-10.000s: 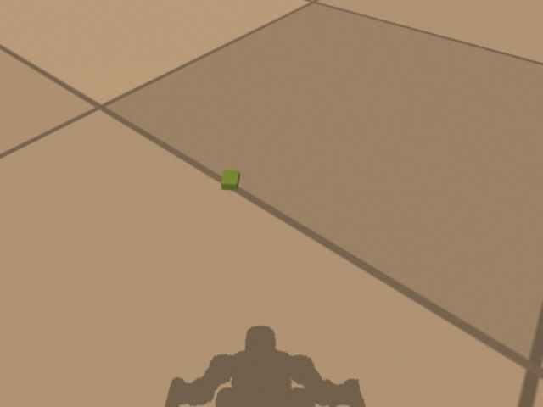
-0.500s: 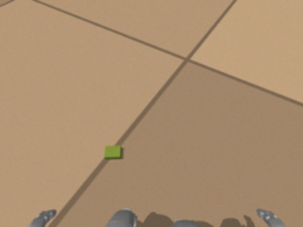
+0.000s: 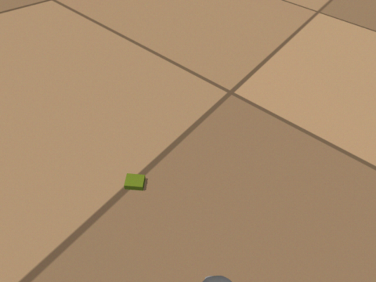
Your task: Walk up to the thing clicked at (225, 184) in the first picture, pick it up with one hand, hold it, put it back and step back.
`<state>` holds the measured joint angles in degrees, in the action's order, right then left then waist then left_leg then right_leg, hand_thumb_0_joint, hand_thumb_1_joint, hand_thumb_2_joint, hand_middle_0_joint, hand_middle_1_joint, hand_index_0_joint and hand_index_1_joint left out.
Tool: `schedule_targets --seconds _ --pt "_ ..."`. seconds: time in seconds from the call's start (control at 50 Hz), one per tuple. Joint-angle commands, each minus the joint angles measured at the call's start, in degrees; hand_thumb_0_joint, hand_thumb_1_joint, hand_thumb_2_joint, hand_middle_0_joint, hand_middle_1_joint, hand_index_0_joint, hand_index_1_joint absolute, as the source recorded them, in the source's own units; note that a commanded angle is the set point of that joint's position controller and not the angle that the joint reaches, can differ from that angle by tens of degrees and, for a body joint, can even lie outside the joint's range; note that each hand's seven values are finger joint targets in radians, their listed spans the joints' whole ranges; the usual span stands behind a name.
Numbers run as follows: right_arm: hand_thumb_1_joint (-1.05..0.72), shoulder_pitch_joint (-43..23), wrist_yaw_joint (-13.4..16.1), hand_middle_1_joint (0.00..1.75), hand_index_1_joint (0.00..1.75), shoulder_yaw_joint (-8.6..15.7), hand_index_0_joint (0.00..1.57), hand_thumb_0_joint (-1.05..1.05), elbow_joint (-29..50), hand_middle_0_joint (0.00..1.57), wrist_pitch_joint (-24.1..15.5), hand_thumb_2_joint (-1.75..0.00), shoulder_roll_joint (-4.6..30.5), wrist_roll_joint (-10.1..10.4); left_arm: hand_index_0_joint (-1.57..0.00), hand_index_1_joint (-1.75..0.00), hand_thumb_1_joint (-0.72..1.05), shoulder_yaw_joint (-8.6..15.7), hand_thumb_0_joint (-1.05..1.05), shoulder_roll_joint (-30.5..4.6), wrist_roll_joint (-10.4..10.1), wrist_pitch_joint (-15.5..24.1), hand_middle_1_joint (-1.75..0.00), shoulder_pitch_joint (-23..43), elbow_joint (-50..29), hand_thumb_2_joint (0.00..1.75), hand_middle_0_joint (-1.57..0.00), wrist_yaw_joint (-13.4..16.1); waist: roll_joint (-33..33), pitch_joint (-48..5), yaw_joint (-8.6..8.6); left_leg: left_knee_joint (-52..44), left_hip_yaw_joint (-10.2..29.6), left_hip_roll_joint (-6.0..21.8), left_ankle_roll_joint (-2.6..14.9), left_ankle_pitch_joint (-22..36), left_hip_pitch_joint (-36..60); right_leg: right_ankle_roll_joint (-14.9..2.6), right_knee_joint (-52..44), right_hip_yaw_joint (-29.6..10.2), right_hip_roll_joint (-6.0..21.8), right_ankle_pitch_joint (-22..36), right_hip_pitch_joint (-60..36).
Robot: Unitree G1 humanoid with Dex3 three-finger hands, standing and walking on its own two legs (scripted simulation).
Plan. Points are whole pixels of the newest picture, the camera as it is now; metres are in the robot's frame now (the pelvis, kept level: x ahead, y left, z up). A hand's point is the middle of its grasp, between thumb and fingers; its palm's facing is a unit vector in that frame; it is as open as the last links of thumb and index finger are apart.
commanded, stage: walk up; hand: left
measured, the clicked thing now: (135, 181) +0.74 +0.26 -0.74
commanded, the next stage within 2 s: stand in 1.26 s
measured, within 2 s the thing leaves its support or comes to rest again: neither
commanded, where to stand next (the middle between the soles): +0.35 +0.02 m, yaw -3 degrees
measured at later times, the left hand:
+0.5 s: hand out of the picture +0.04 +0.28 -0.15, palm faces +0.01 -0.91 -0.41, open 7.4 cm
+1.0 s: hand out of the picture +0.13 +0.26 -0.14, palm faces -0.01 -0.94 -0.34, open 7.4 cm
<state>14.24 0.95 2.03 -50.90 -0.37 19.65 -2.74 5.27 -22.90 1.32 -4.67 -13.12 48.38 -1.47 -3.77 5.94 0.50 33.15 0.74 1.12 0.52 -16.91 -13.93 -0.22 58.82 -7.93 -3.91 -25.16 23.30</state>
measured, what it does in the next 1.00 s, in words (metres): steps on the spot: right foot, then left foot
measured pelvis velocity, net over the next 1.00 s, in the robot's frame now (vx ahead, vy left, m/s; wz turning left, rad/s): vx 0.02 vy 0.01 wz -0.01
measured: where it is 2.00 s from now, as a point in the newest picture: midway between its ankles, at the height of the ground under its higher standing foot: outside the picture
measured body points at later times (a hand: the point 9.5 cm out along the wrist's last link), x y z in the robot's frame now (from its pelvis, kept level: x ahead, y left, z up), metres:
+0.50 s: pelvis -0.01 +0.01 -0.01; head +0.02 +0.01 +0.44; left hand +0.04 +0.33 -0.13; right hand +0.08 -0.30 -0.13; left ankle +0.03 +0.13 -0.73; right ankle -0.05 -0.15 -0.72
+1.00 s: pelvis +0.02 +0.01 +0.00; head +0.03 +0.01 +0.45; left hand +0.13 +0.30 -0.12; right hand +0.08 -0.29 -0.13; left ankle +0.03 +0.13 -0.73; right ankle +0.03 -0.12 -0.73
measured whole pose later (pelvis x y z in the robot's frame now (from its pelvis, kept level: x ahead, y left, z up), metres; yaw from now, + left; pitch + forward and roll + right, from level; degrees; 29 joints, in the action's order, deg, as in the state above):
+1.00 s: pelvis +0.02 +0.01 +0.00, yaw -1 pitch -3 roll +0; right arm 9.2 -0.8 0.8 -59.9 -0.5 19.3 -0.4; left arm 1.5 -19.8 0.4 1.1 -5.3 58.0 -0.2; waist 0.1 4.2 -0.2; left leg 30.6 1.4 -0.1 -0.1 -16.1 -11.8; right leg 0.8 29.8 0.5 1.1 -15.0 12.1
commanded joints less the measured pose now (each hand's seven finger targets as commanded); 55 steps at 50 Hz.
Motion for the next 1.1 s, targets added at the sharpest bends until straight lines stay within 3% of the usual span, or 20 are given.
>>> schedule_targets --seconds 0.0,0.08,0.12,0.14,0.16,0.22,0.3,0.38,0.4,0.42,0.44,0.46,0.48,0.54,0.68,0.72,0.74,0.76,0.84,1.08 --pt "-0.9 -4.77 0.18 0.3 0.3 4.87 0.2 0.0 6.34 0.2 -1.61 -0.9 16.11 0.05 -0.2 -0.3 0.9 1.57 0.0 -8.96 -0.35 4.28 -0.3 1.18 -3.81 0.9 -0.2 -0.01 17.67 -4.54 -1.6 -12.95 9.38 9.88 10.04 -13.21 4.53 1.67 -17.76 5.55 2.88 -4.66 -2.03" --pt "-0.9 -2.9 -0.8 0.3 0.3 4.46 0.2 0.0 5.9 0.2 0.68 -0.9 14.61 0.46 -0.2 -0.3 0.9 2.11 0.0 -9.33 0.44 7.24 -0.3 -5.6 2.22 0.9 -0.2 1.83 10.36 -6.42 0.7 2.91 3.88 6.16 6.7 -3.83 -2.55 0.05 -42.41 6.59 1.87 7.3 -19.19" --pt "-0.9 -3.59 -1.14 0.3 0.3 2.16 0.2 0.0 8.13 0.2 0.62 -0.9 8.44 1.66 -0.2 -0.3 0.9 3.03 0.0 -15.23 1.49 8.59 -0.3 -4.6 1.44 0.9 -0.2 2.54 -5.44 -3.96 0.81 15.25 1.58 -1.99 0.49 -14.44 -20.32 -5.33 -43.78 -21.42 17.14 5.22 -23.46" --pt "-0.9 -6.62 -0.38 0.3 0.3 3.73 0.2 0.0 7.6 0.2 0.64 -0.9 12.85 1.25 -0.2 -0.3 0.9 3.49 0.0 -19.87 1.62 8.25 -0.3 -1.79 0.54 0.9 -0.2 2.58 -4.07 -0.43 2.46 18.62 7.01 0.2 0.29 -17.28 -15.45 -12.46 -44.01 -28.11 24.63 -1.05 -9.51" --pt "-0.9 -5.67 -0.54 0.3 0.3 4.71 0.2 0.0 6.08 0.2 0.39 -0.9 14.77 1.38 -0.2 -0.3 0.9 3.34 0.0 -18.24 1.12 8.27 -0.3 0.85 -0.08 0.9 -0.2 2.41 -3.42 2.7 1.07 20.49 7.72 1.64 0.15 -15.49 -13.16 -14.5 -43.31 -26.33 24.77 -1.42 -5.56" --pt "-0.9 -5.34 -1.22 0.3 0.3 4.2 0.2 0.0 4.86 0.2 -0.24 -0.9 12.98 2.02 -0.2 -0.3 0.9 2.34 0.0 -14.06 0.4 9.09 -0.3 0.44 0.58 0.9 -0.2 2.55 -4.18 1.45 0.32 16.76 6.59 1.15 -0.22 -8.88 -14.91 -10.13 -40.77 -11.67 17.96 11.51 -12.9" --pt "-0.9 -6.58 -2.04 0.3 0.3 4.21 0.2 0.0 4.9 0.2 -0.38 -0.9 12.37 1.35 -0.2 -0.3 0.9 2.38 0.0 -15.06 0.56 9.16 -0.3 -2.63 0.85 0.9 -0.2 2.47 -7.2 -0.29 2.07 10.79 2.53 0.4 -0.53 -7.95 -11.55 -9.41 -38.42 -7.07 16.98 19.8 -13.58" --pt "-0.9 -3.04 -2.23 0.3 0.3 4.76 0.2 0.0 2.49 0.2 -1.28 -0.9 11.29 1.32 -0.2 -0.3 0.9 1.21 0.0 -14.0 -0.73 8.23 -0.3 0.83 -0.09 0.9 -0.2 2.51 -5.95 -4.45 -0.83 -4.39 -3.21 -1.7 -0.13 2.61 1.97 -6.63 -29.65 0.68 14.13 29.9 -10.01" --pt "-0.9 -0.56 -1.97 0.3 0.3 5.28 0.2 0.0 1.58 0.2 -1.48 -0.9 12.14 1.12 -0.2 -0.3 0.9 0.43 0.0 -12.38 -0.76 7.96 -0.3 0.95 -0.71 0.9 -0.2 2.54 -3.38 -5.99 -2.13 -7.22 -1.67 -2.24 0.71 6.28 7.23 -4.92 -24.7 2.44 12.18 29.22 -7.76" --pt "-0.9 2.26 -1.65 0.3 0.3 6.32 0.2 0.0 0.99 0.2 -1.76 -0.9 15.08 0.59 -0.2 -0.3 0.9 -0.29 0.0 -9.86 -0.95 7.9 -0.3 0.33 -1.46 0.9 -0.2 2.6 5.33 -9.31 -3.32 -10.3 7.81 4.38 3.21 8.64 13.27 -2.76 -14.7 5.6 8.04 23.6 -3.41" --pt "-0.9 2.13 -1.46 0.3 0.3 6.81 0.2 0.0 1.54 0.2 -2.02 -0.9 18.09 0.49 -0.2 -0.3 0.9 -1.11 0.0 -6.83 -1.8 7.69 -0.3 -0.73 -1.82 0.9 -0.2 2.75 14.88 -10.9 -2.86 -14.75 23.94 15.06 8.7 6.35 17.35 -0.53 -5.25 9.64 1.22 4.67 5.5" --pt "-0.9 1.86 -1.57 0.3 0.3 7.12 0.2 0.0 1.61 0.2 -1.93 -0.9 20.38 1.26 -0.2 -0.3 0.9 0.22 0.0 -10.99 -1.32 7.09 -0.3 -0.24 -0.35 0.9 -0.2 3.34 13.46 -10.55 -3.1 -15.45 28.87 19.97 15.05 -0.43 10.53 -1.23 -1.69 5.47 3.58 -10.74 2.99" --pt "-0.9 0.09 -1.53 0.3 0.3 7.35 0.2 0.0 1.4 0.2 -1.59 -0.9 20.32 1.14 -0.2 -0.3 0.9 0.2 0.0 -12.5 -1.02 7.03 -0.3 0.21 0.02 0.9 -0.2 3.31 12.14 -7.16 -2.21 -16.34 28.15 19.75 15.74 -6.15 6.18 -1.49 -2.49 4.22 5.24 -11.8 2.71" --pt "-0.9 -4.28 -1.23 0.3 0.3 5.39 0.2 0.0 2.84 0.2 -1.8 -0.9 15.65 0.78 -0.2 -0.3 0.9 0.21 0.0 -10.97 -0.9 7.18 -0.3 -1.15 1.21 0.9 -0.2 2.2 12.8 -2.92 -0.04 -14.31 15.17 12.09 10.08 0.65 2.82 -1.76 -8.99 4.66 6.68 -5.36 1.76" --pt "-0.9 -7.79 -0.92 0.3 0.3 3.19 0.2 0.0 2.9 0.2 -0.74 -0.9 12.44 2.61 -0.2 -0.3 0.9 0.79 0.0 -9.8 0.09 7.74 -0.3 -2.62 4.94 0.9 -0.2 2.85 10.04 -7.38 2.58 -2.14 7.01 8.06 5.35 11.87 -6.58 -1.08 -33.7 8.34 3.69 15.18 -19.78" --pt "-0.9 -7.26 -0.8 0.3 0.3 1.93 0.2 0.0 2.73 0.2 -0.52 -0.9 8.54 3.31 -0.2 -0.3 0.9 1.5 0.0 -14.18 0.71 8.3 -0.3 -0.29 3.82 0.9 -0.2 3.17 -1.39 -7.51 1.66 5.8 4.51 0.3 0.39 -2.37 -11.67 -6.27 -40.36 -12.63 16.47 10.26 -18.29" --pt "-0.9 -5.01 -0.48 0.3 0.3 2.57 0.2 0.0 0.8 0.2 0.04 -0.9 10.27 3.09 -0.2 -0.3 0.9 1.28 0.0 -16.19 0.54 8.09 -0.3 5.54 2.6 0.9 -0.2 2.77 -3.06 -6.16 0.17 10.91 2.69 -0.61 -0.23 -12.88 -3.87 -12.09 -42.1 -16.26 23.2 3.89 -7.32" --pt "-0.9 -1.83 -0.35 0.3 0.3 3.09 0.2 0.0 -1.48 0.2 0.07 -0.9 11.27 2.43 -0.2 -0.3 0.9 0.97 0.0 -15.31 0.53 7.89 -0.3 11.09 1.29 0.9 -0.2 2.53 -3.62 -3.81 -2.29 10.27 2.86 1.34 -0.43 -12.08 0.57 -12.69 -40.39 -15.12 22.91 2.82 -1.83" --pt "-0.9 -4.02 -0.64 0.3 0.3 2.46 0.2 0.0 -3.81 0.2 -1.58 -0.9 12.47 2.18 -0.2 -0.3 0.9 -0.47 0.0 -9.33 -0.92 7.6 -0.3 10.63 2.79 0.9 -0.2 2.18 0.07 -4.69 -0.94 -8.46 8.28 4.93 2.18 9.96 1.58 -2.51 -32.66 0.62 10.7 18.06 -7.91" --pt "-0.9 -10.13 -0.28 0.3 0.3 1.25 0.2 0.0 -7.21 0.2 -2.05 -0.9 12.18 2.11 -0.2 -0.3 0.9 -0.88 0.0 -9.07 -1.51 6.93 -0.3 11.34 8.28 0.9 -0.2 2.03 6.18 -9.38 0.63 -11.86 6.58 5.84 1.67 18.15 2.64 -1.47 -35.65 3.91 10.11 23.58 -19.17"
